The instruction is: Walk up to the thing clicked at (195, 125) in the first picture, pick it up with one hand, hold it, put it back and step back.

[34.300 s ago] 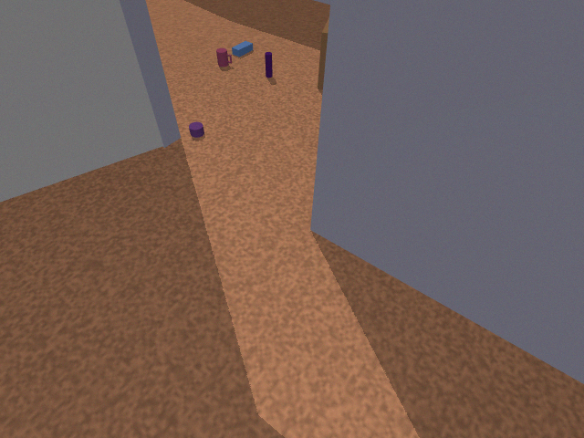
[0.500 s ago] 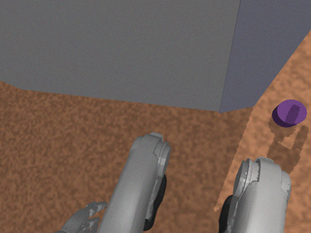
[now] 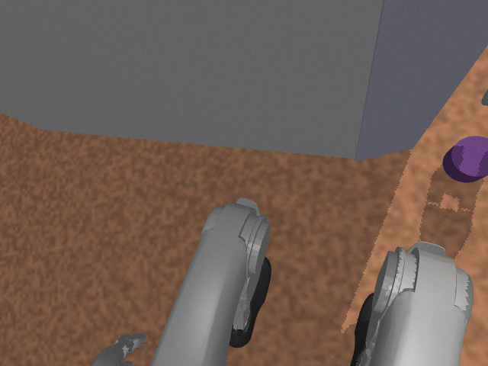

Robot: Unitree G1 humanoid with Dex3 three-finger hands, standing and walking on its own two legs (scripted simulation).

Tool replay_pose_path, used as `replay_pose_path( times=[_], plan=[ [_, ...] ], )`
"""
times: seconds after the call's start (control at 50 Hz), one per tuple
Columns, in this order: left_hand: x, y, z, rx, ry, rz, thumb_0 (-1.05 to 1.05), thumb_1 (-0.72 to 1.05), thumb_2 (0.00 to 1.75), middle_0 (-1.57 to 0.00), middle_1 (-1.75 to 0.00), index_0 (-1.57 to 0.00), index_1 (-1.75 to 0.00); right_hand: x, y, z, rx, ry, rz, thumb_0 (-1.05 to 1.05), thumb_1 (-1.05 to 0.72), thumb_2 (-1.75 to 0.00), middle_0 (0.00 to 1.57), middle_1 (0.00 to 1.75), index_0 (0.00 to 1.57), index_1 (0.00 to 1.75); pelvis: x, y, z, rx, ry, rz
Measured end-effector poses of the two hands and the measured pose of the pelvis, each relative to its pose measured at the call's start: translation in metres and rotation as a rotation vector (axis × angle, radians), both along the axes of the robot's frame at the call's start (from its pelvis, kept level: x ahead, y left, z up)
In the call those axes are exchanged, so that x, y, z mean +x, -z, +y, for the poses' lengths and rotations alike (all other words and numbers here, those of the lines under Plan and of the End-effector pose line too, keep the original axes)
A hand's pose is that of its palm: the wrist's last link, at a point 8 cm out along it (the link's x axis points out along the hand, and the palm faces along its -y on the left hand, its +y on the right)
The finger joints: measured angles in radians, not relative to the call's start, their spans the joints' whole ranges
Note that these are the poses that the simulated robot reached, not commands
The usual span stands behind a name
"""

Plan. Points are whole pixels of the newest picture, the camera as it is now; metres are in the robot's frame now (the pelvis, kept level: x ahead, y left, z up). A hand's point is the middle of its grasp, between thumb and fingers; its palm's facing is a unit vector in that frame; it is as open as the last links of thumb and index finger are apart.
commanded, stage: withdraw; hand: right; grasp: from above
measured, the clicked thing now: (470, 160) +0.51 -0.29 -0.30
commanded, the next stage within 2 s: home in 0.04 s
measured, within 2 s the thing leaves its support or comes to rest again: neither
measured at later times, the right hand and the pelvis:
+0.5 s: hand out of the picture +0.45 -0.30 -0.07, palm faces -0.31 +0.34 -0.89, open 10.6 cm; pelvis +0.01 +0.00 +0.05, yaw -3 degrees
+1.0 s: hand out of the picture +0.28 -0.24 +0.15, palm faces +0.01 +0.91 -0.42, open 7.4 cm; pelvis +0.03 +0.00 +0.25, yaw -7 degrees
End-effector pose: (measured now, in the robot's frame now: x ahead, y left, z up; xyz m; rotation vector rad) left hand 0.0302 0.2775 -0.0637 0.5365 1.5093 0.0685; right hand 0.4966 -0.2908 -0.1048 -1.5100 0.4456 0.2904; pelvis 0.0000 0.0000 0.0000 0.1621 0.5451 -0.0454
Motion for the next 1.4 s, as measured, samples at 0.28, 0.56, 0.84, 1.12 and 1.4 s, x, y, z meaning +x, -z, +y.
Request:
replay_pose_path(
  times=[0.28, 0.56, 0.84, 1.12, 1.4],
  plan=[
    [0.023, 0.018, -0.032, -0.137, -0.052, -0.068, 0.0, 0.9, 0.9, -0.2, -0.3, -0.2, -0.3, -0.004, -0.031, -0.017, -0.027, 0.145, 0.008, 0.0, 0.42, -0.96, 0.14, 0.89, 0.14, 0.9, 0.009, -0.015, -0.002, -0.01, 0.004, 0.053],
    [0.085, -0.03, -0.015, -0.136, -0.053, -0.191, 0.0, 0.9, 0.9, -0.2, -0.3, -0.2, -0.3, -0.082, -0.116, -0.023, 0.282, 0.34, -0.092, 0.0, -0.46, -0.89, 0.21, 0.44, 0.21, 0.45, 0.013, -0.074, -0.001, -0.035, 0.037, 0.067],
    [0.186, -0.166, -0.044, -0.188, 0.043, -0.574, 0.01, 0.9, 0.9, -0.2, -0.3, -0.2, -0.3, -0.195, -0.23, -0.001, 0.684, 0.639, -0.01, 0.0, -0.86, -0.89, 0.21, 0.3, 0.21, 0.31, 0.016, -0.191, -0.001, -0.064, 0.071, -0.039],
    [0.214, -0.277, -0.072, -0.241, 0.033, -0.728, 0.01, 0.9, 0.9, -0.2, -0.3, -0.2, -0.3, -0.253, -0.338, 0.017, 0.961, 0.959, 0.01, 0.01, -0.9, -0.9, 0.2, 0.29, 0.21, 0.3, 0.044, -0.291, -0.002, -0.097, 0.102, -0.165],
    [0.225, -0.365, -0.068, -0.195, -0.015, -0.837, 0.01, 0.9, 0.9, -0.2, -0.3, -0.2, -0.3, -0.284, -0.445, 0.034, 1.092, 1.081, 0.0, 0.01, -0.9, -0.9, 0.2, 0.29, 0.2, 0.3, 0.087, -0.371, -0.005, -0.128, 0.123, -0.292]
  ],
)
